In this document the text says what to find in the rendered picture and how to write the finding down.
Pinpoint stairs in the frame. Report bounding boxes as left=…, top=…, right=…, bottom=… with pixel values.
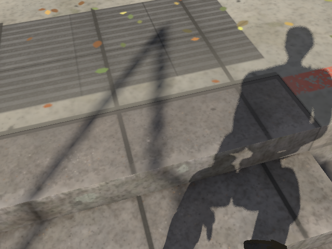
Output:
left=0, top=127, right=332, bottom=249

